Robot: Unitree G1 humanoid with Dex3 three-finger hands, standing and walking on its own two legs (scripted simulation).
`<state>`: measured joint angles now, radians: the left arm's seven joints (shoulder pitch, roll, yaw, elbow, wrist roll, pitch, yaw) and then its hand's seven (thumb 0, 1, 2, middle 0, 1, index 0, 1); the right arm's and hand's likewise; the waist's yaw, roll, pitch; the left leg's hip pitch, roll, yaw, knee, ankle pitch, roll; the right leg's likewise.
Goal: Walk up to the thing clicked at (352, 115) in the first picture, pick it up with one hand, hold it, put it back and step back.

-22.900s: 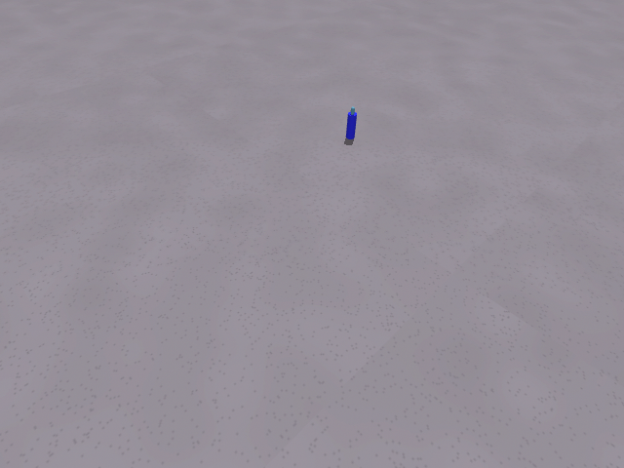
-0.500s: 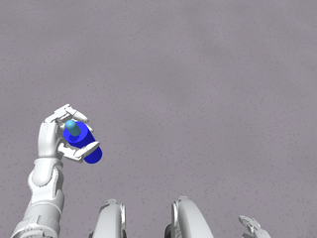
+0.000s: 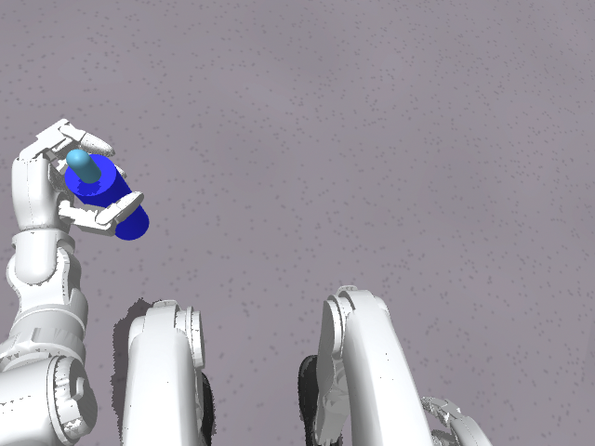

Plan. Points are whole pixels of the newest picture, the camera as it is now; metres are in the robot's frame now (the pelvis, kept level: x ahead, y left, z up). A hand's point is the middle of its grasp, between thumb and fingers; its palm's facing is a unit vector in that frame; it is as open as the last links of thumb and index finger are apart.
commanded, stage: crouch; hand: left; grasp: from the side
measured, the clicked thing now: (108, 196) +0.46 +0.21 -0.06
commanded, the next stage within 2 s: lower in 0.76 s
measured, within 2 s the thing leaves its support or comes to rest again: neither
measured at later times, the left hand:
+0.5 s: hand (116, 190) +0.50 +0.22 -0.13, palm faces +0.09 -1.00 -0.02, open 8.6 cm
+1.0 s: hand (122, 200) +0.50 +0.22 -0.18, palm faces +0.08 -1.00 -0.03, open 8.6 cm
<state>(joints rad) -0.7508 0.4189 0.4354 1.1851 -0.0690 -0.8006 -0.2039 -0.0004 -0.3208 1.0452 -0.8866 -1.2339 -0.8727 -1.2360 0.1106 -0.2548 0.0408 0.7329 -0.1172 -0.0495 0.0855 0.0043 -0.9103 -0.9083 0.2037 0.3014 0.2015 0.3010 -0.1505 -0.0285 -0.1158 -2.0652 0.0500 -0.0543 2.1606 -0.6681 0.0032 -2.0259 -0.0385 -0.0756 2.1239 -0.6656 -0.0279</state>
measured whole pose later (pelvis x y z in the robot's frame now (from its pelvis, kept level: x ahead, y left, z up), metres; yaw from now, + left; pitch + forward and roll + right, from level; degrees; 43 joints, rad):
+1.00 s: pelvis -0.01 +0.01 -0.10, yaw -7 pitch +24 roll -11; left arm -0.82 0.70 0.50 1.30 -0.05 -0.81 -0.20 0.00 -0.32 1.05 -0.89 -1.22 -0.88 -1.22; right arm 0.04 -0.34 0.25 0.67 -0.22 0.01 0.12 0.00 -0.91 -0.90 0.21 0.30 0.20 0.30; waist -0.25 -0.11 0.11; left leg -2.28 0.05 -0.20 2.52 -0.69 0.02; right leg -2.17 -0.02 -0.19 2.38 -0.64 -0.01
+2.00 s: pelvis -0.01 +0.02 -0.10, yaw -13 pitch +17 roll -18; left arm -0.86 0.95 0.43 1.50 -0.08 -1.00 -0.11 0.00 -0.28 0.98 -0.91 -1.16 -0.90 -1.16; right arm -0.12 -0.36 0.52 0.57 -0.34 0.03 0.11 0.00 -0.90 -0.89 0.21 0.30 0.20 0.30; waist -0.29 -0.26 0.28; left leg -2.24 0.04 -0.35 2.61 -0.72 0.01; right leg -2.06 0.03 -0.30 2.35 -0.62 0.03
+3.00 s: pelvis -0.01 +0.03 -0.10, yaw -12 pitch +18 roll -17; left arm -0.80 0.97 0.56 1.29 -0.09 -0.89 -0.18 -0.01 -0.27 0.20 -0.24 -0.19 -0.24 -0.18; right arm -0.09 -0.36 0.46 0.54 -0.30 0.08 0.08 0.00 -0.89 -0.90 0.21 0.30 0.21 0.30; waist -0.27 -0.21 0.25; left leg -2.23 0.06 -0.32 2.58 -0.71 0.03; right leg -2.07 0.03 -0.28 2.33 -0.61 0.03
